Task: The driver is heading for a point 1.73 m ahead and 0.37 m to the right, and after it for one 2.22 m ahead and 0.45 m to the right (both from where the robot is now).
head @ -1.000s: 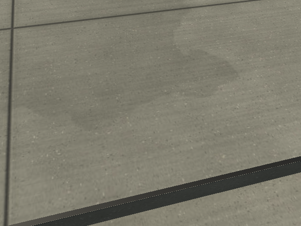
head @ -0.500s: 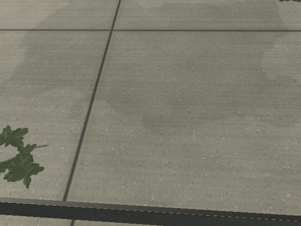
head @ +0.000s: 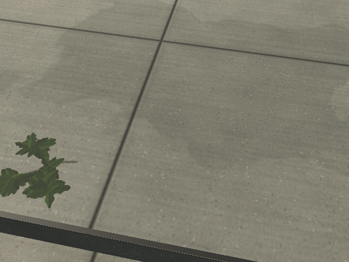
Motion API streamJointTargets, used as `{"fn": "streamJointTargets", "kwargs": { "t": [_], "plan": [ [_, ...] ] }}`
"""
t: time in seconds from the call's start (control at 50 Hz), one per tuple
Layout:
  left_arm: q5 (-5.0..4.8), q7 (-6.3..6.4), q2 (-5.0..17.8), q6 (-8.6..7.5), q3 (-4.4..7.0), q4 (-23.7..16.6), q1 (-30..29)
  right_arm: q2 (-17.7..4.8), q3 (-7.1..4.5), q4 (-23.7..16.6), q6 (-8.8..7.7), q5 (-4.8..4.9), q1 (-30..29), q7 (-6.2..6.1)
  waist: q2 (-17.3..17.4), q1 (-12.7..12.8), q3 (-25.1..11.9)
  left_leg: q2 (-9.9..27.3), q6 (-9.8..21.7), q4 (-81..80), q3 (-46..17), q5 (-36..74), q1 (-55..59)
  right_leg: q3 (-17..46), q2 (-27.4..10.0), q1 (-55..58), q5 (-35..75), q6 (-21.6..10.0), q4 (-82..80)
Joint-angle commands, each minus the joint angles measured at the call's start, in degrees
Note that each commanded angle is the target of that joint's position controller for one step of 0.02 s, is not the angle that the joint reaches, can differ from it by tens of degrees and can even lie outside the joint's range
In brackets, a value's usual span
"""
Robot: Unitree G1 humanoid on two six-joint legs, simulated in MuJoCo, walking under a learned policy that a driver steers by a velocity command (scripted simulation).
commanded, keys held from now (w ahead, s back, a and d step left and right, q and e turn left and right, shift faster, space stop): no key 0.06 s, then w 0.94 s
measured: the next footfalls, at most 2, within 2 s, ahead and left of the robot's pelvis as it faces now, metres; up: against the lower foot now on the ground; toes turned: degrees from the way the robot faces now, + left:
right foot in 0.02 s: +0.03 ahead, -0.15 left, +0.00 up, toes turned +0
right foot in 0.62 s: +0.22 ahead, -0.13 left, +0.00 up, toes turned -3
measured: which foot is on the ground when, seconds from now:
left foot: down 0.00-0.62, up 0.64-1.00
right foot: up 0.00-0.00, down 0.02-0.40, up 0.42-0.60, down 0.62-1.00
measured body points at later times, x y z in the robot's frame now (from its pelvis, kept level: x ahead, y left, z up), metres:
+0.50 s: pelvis +0.09 -0.02 +0.00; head +0.10 -0.02 +0.45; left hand +0.18 +0.25 -0.13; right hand +0.07 -0.29 -0.14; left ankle +0.00 +0.10 -0.74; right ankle +0.04 -0.12 -0.71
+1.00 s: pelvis +0.30 -0.05 +0.00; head +0.32 -0.06 +0.45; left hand +0.17 +0.17 -0.13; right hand +0.45 -0.27 -0.13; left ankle +0.36 +0.05 -0.47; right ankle +0.18 -0.13 -0.74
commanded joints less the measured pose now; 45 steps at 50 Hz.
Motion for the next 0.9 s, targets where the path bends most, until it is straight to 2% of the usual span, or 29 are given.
{"fn": "streamJointTargets", "kwargs": {
  "t": [0.02,0.04,0.06,0.08,0.1,0.14,0.22,0.28,0.34,0.38,0.4,0.42,0.44,0.46,0.5,0.54,0.56,0.58,0.6,0.62,0.64,0.66,0.68,0.7,0.74,0.78,0.82,0.88,0.9],
  "plan": [
    [1.06,-0.41,5.31,-1.09,0.52,-1.31,0.96,-7.95,-1.48,-1.16,-0.81,0.58,-0.16,0.09,6.51,0.47,-4.47,11.74,5.17,-6.35,-10.70,9.78,-0.25,0.94,-0.45,9.32,16.05,-2.25,-14.86],
    [1.29,-0.25,8.37,-1.07,0.89,-1.44,1.05,-7.62,-1.28,-0.79,-1.31,-0.34,1.58,0.52,2.41,-1.30,-4.93,9.22,2.68,-4.80,-8.66,6.65,-2.22,4.36,-4.19,12.56,25.12,-3.83,-13.51],
    [0.36,-0.43,10.67,-1.01,1.53,-0.29,-0.26,-7.88,-1.65,-0.40,-1.51,-0.57,3.13,0.68,-2.91,-3.72,-4.63,5.68,0.88,-5.84,-5.15,3.76,-0.54,3.11,-3.58,8.80,19.86,-6.28,-10.71],
    [0.07,-0.80,7.10,-1.19,0.88,-0.14,-0.17,-8.40,-1.53,0.16,-1.30,-0.79,0.33,0.37,-1.07,-1.15,-5.03,3.96,-0.45,-4.18,-3.26,-1.49,2.39,2.49,-2.11,5.74,8.98,-6.75,-12.49],
    [1.97,-1.59,2.28,-0.67,-0.90,0.67,-0.01,-6.19,-0.72,2.28,0.04,-1.29,2.17,0.61,-1.94,-1.44,-2.59,5.25,-0.25,-6.00,-5.08,-1.13,4.11,5.61,-3.67,2.88,5.44,-6.06,-17.31],
    [1.94,-1.72,4.58,-0.16,-0.17,1.48,0.07,-8.05,-1.31,3.03,0.86,-1.14,2.32,0.88,-3.44,-1.40,0.16,4.09,0.86,-3.90,-4.35,-7.93,3.10,4.36,-1.31,1.83,-5.50,-6.41,-17.63],
    [1.53,-1.65,5.09,-0.25,0.17,1.65,1.35,-7.60,-1.31,4.10,0.03,-1.26,3.31,0.92,-0.83,-0.74,4.23,3.35,2.40,-3.64,-5.11,-19.34,-4.13,6.24,-1.10,1.81,-16.71,-8.83,-16.99],
    [1.42,-1.60,4.94,-1.15,0.36,1.88,2.84,-6.97,-1.22,4.44,-1.33,-1.15,4.04,0.97,-0.24,-0.34,5.26,3.40,3.46,-2.89,-6.31,-18.45,-5.66,8.95,-2.03,3.54,-15.92,-10.85,-16.62],
    [1.30,-1.78,4.20,-2.35,0.41,1.53,2.16,-7.19,-1.35,5.49,-2.92,-1.11,7.52,1.04,0.40,-1.66,4.90,3.92,4.79,-3.70,-7.96,-14.87,-3.27,8.58,-1.60,4.82,-7.49,-11.68,-13.60],
    [1.54,-2.11,2.57,-3.35,0.12,0.28,-0.17,-10.14,-2.34,7.54,-3.60,-0.76,12.74,0.71,7.47,-3.32,4.11,7.89,7.06,-7.85,-14.83,-8.18,6.37,1.79,2.55,-0.88,2.75,-9.97,-4.73],
    [2.19,-2.17,2.16,-3.86,0.04,-0.55,-1.47,-12.13,-3.06,8.84,-3.72,-0.56,16.62,0.46,11.61,-4.59,3.45,12.33,9.00,-9.66,-20.54,2.10,14.42,-1.95,4.46,-7.60,4.13,-8.63,0.09],
    [2.47,-2.15,2.22,-4.11,0.05,-1.52,-3.73,-12.69,-3.42,10.42,-3.67,-0.75,20.65,0.35,13.12,-6.17,3.77,16.54,11.20,-9.85,-24.44,13.18,21.36,-3.85,5.07,-15.63,-2.04,-8.14,4.23],
    [2.16,-2.15,2.45,-4.12,0.15,-2.70,-6.58,-11.81,-3.28,11.67,-3.81,-1.63,24.02,0.40,12.71,-7.59,3.87,20.51,13.39,-9.78,-26.82,23.05,25.85,-3.05,4.67,-22.13,-11.20,-8.38,9.71],
    [1.68,-2.31,2.13,-3.98,0.13,-3.54,-8.36,-11.35,-3.28,12.11,-3.77,-2.21,25.19,0.35,9.78,-7.89,3.72,21.89,14.37,-9.50,-25.80,28.78,28.30,-2.24,3.48,-25.67,-14.01,-8.51,12.46],
    [0.88,-2.99,0.78,-4.03,-0.22,-4.49,-9.44,-10.60,-3.20,11.73,-3.37,-2.34,21.68,-0.08,8.28,-5.95,2.88,20.01,11.97,-11.28,-20.20,25.25,26.01,-1.73,1.46,-23.69,-10.24,-8.54,9.54],
    [0.69,-3.65,-0.13,-4.10,-0.57,-3.99,-6.82,-9.85,-2.95,10.26,-3.36,-1.40,15.31,0.00,9.97,-2.67,1.75,15.65,8.56,-12.57,-13.46,24.25,17.30,-3.83,3.19,-11.81,-1.90,-8.34,1.46],
    [0.73,-3.64,-0.53,-4.04,-0.54,-2.94,-3.22,-9.59,-2.76,9.57,-3.47,-0.54,12.16,0.17,10.41,-0.05,0.35,13.20,6.70,-10.87,-9.49,28.95,11.37,-5.53,5.21,-2.09,3.31,-8.52,-3.70],
    [1.12,-3.18,-0.39,-3.97,-0.09,-0.72,2.62,-9.71,-2.64,9.27,-3.72,0.72,10.35,0.24,8.57,3.33,-2.08,11.12,4.87,-5.28,-6.15,35.14,5.82,-7.57,7.64,9.30,11.72,-8.59,-8.66],
    [1.75,-2.40,1.78,-3.88,0.85,1.49,8.41,-9.07,-2.23,9.00,-4.17,1.23,10.12,0.31,4.49,5.73,-5.90,8.82,2.81,2.72,-3.75,35.01,0.33,-6.33,7.13,19.61,14.54,-8.83,-10.30],
    [2.90,-1.52,5.65,-4.01,1.81,2.71,15.70,-7.13,-1.18,7.52,-4.49,0.82,8.77,0.37,-2.28,9.12,-10.10,5.72,0.74,14.93,-1.77,19.94,-8.19,5.15,-2.84,28.19,6.78,-10.45,-14.58],
    [3.12,-1.27,13.15,-3.63,3.25,4.83,22.78,-2.82,-0.46,6.20,-3.93,0.35,12.56,0.29,-13.37,7.65,-11.14,-1.84,-0.13,31.81,0.56,-16.74,-18.37,28.63,-17.23,30.44,1.50,-14.65,-23.23],
    [1.99,-1.49,11.81,-2.95,3.22,4.94,18.94,-5.62,-1.29,7.97,-2.83,-0.97,15.15,-0.04,-6.61,4.71,-6.75,0.78,1.47,41.70,-5.38,-18.63,-21.31,32.90,-18.56,23.76,-9.90,-18.39,-23.50],
    [1.41,-1.90,7.03,-2.93,2.03,2.31,10.85,-6.03,-1.51,8.01,-2.81,-1.76,13.93,0.55,-2.60,1.52,0.87,4.22,2.56,43.89,-5.36,-12.78,-24.92,27.61,-16.06,17.49,-17.06,-18.21,-24.48],
    [1.44,-2.23,3.06,-3.25,0.91,0.98,6.84,-5.31,-1.43,8.07,-3.00,-1.91,12.63,1.20,-2.18,0.34,4.48,5.85,2.29,44.93,-3.63,-8.33,-25.85,23.14,-12.92,13.34,-13.70,-17.36,-26.05],
    [1.72,-2.20,0.99,-4.39,0.08,1.56,7.62,-4.55,-1.47,8.73,-2.72,-2.21,13.62,2.15,-2.62,-1.48,3.60,7.00,0.83,47.43,-1.43,-3.39,-24.41,16.29,-9.30,11.83,1.92,-16.17,-25.96],
    [1.50,-2.39,1.39,-5.30,0.10,3.95,12.29,-3.03,-1.35,8.38,-2.06,-2.26,13.85,2.62,-2.21,-2.03,0.92,5.98,-0.07,55.11,0.73,-3.00,-26.83,12.74,-8.98,13.25,16.36,-17.11,-23.54],
    [1.32,-2.45,1.42,-5.69,0.00,5.42,15.49,-1.98,-1.32,6.83,-1.32,-2.26,11.00,2.72,-1.91,-2.05,1.72,6.54,-0.40,60.74,1.54,-3.20,-33.36,10.61,-8.76,13.14,18.31,-17.77,-23.28],
    [1.57,-1.80,0.24,-5.52,-0.61,6.89,19.60,-1.14,-1.08,2.29,-0.52,-2.42,2.54,2.61,-0.89,-0.68,5.28,7.83,-1.33,66.38,2.18,-3.95,-46.51,11.24,-9.14,13.61,10.83,-19.18,-25.73],
    [2.08,-1.79,-0.88,-5.55,-0.84,8.43,23.76,1.63,-0.41,1.20,-0.06,-1.91,0.74,1.94,-4.29,0.87,5.30,5.81,-1.28,81.41,4.32,-9.58,-54.10,13.54,-10.86,15.52,9.81,-22.09,-25.60]
  ]
}}
Velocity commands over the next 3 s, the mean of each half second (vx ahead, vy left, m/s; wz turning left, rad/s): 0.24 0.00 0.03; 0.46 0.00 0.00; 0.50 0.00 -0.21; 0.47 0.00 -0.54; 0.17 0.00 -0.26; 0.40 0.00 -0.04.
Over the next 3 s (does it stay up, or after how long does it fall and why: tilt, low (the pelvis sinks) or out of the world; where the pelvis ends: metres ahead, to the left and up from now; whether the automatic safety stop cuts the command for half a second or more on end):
stays up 1.18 -0.13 0.17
